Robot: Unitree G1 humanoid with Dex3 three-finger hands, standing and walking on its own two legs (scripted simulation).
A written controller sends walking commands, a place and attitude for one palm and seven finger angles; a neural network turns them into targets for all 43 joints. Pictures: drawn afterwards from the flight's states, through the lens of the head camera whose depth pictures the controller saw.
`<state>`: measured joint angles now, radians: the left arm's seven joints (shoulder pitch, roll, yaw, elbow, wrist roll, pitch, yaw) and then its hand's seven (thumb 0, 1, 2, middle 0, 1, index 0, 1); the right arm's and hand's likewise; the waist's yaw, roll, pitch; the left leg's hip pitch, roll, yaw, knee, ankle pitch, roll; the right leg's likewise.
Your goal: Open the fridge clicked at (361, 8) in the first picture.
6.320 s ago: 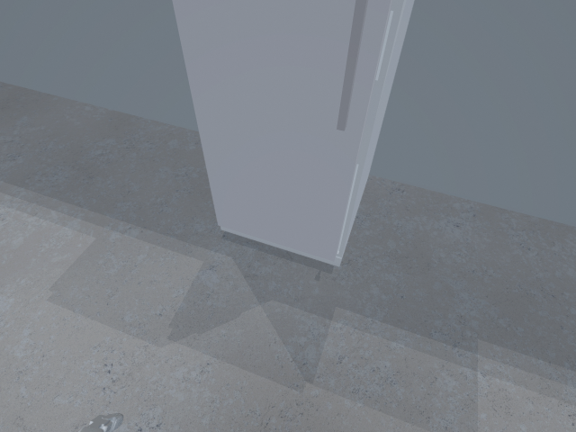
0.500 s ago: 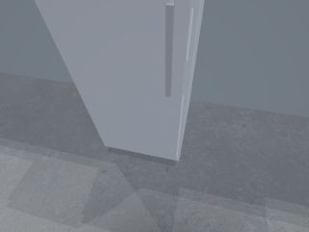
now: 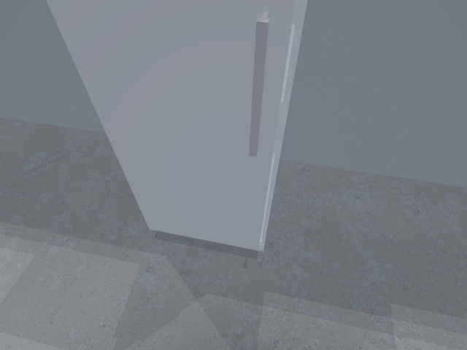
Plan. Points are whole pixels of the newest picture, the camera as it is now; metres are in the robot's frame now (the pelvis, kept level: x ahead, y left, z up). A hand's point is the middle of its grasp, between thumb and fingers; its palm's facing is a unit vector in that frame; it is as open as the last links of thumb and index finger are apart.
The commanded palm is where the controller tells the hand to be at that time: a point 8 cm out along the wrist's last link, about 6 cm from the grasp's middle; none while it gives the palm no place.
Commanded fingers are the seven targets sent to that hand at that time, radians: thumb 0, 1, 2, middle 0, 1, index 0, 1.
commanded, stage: look again from close up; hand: right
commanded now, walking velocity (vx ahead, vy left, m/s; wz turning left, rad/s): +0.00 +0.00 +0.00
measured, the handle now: (258, 95) +0.60 -0.02 +0.12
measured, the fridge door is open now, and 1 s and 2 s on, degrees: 0 0 0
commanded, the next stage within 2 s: shuffle to correct the standing spot in 1.06 s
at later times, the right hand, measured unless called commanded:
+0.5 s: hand out of the picture +0.09 -0.19 -0.16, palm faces -0.06 +0.95 -0.30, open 7.4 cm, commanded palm none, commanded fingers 0.00 -0.90 -0.90 0.20 0.30 0.20 0.30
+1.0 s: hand out of the picture +0.09 -0.19 -0.16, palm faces -0.05 +0.94 -0.33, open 7.4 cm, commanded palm none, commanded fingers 0.00 -0.90 -0.90 0.20 0.30 0.20 0.30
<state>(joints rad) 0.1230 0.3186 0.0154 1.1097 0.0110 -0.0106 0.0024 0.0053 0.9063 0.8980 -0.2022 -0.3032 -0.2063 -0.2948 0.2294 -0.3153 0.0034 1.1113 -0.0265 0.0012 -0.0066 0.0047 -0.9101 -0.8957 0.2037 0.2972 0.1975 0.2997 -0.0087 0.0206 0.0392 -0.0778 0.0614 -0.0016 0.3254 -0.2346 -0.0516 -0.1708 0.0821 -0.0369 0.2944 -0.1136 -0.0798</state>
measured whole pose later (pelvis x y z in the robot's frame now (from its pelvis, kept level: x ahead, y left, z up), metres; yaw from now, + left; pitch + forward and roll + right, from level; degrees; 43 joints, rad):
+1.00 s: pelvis +0.03 +0.05 +0.00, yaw +1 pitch -1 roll +0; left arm 0.11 0.32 -0.01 1.13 0.01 -0.01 0.02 0.01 0.91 0.90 -0.20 -0.30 -0.21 -0.29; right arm 0.17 -0.31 0.00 1.09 -0.02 -0.01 -0.01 0.00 -0.91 -0.90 0.21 0.30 0.20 0.30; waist 0.00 0.00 0.04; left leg -0.02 -0.01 -0.01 0.29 -0.26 0.02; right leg -0.13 0.01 -0.03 0.32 -0.17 -0.01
